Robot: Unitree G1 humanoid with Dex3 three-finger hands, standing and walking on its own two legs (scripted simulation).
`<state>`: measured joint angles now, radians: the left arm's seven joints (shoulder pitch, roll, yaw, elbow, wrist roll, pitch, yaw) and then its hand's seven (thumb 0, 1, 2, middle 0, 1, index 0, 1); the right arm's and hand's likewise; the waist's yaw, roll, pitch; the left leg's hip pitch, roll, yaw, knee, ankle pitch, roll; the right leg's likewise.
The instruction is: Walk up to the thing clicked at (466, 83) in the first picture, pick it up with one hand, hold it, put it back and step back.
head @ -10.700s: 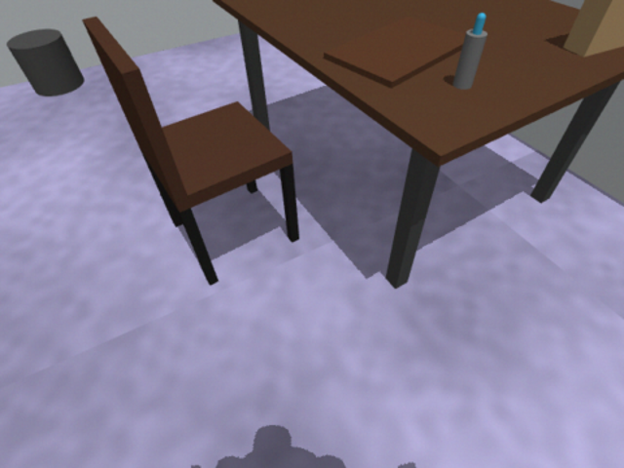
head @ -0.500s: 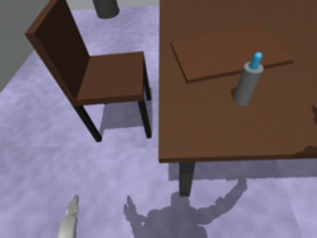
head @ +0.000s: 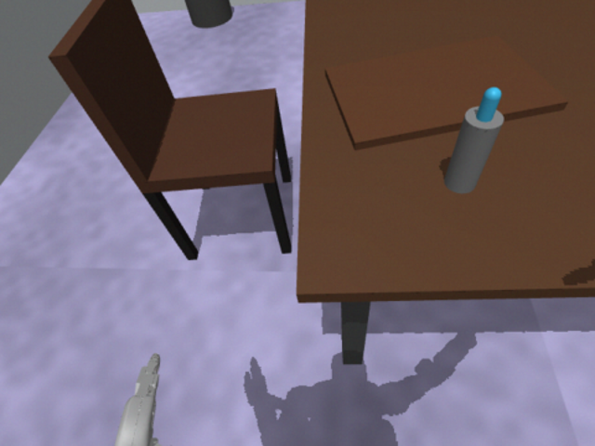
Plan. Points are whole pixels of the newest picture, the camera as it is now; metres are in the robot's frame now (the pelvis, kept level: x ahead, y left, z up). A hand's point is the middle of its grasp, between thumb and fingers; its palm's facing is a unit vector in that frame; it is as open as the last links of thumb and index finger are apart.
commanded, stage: go down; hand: right
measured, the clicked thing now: (475, 141) +0.55 -0.21 +0.07
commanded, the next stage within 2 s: approach in 1.08 s
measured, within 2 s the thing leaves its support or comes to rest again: neither
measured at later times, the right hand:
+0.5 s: hand out of the picture +0.41 -0.39 +0.15, palm faces +0.22 +0.98 +0.01, open 17.6 cm
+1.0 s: hand out of the picture +0.43 -0.40 +0.16, palm faces +0.23 +0.97 +0.01, open 17.5 cm
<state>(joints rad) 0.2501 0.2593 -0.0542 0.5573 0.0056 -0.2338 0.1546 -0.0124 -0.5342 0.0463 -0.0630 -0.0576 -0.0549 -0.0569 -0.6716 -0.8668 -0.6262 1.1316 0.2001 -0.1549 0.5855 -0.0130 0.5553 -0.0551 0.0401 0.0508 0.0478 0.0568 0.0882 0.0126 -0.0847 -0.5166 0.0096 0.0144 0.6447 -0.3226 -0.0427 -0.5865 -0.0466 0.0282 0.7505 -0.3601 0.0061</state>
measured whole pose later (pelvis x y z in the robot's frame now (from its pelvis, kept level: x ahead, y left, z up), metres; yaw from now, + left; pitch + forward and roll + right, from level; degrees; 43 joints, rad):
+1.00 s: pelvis +0.00 +0.00 -0.01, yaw +0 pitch +16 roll +4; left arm 0.29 0.27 -0.06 0.44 0.02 -0.21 0.14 -0.01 -0.54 0.05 -0.06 -0.06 -0.05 -0.06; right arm -0.84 -1.01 -0.65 1.24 0.12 -0.12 0.58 -0.01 0.55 -0.05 0.05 0.05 0.05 0.05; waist 0.13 0.00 -0.11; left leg -0.65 0.00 0.02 0.74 -0.37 -0.04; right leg -0.73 -0.05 0.04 0.86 -0.41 0.01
